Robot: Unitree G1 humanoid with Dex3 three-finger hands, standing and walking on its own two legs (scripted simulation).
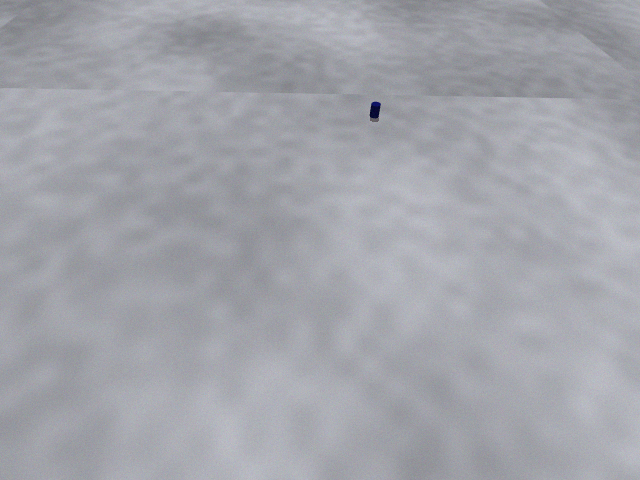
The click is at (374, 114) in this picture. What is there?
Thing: low tin
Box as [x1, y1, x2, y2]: [370, 102, 380, 117]
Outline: 372,102 370,116 377,117 380,104 378,102
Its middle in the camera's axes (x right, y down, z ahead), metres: +0.32 -0.77 +2.34
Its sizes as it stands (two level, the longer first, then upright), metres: 0.055 0.055 0.080
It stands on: the floor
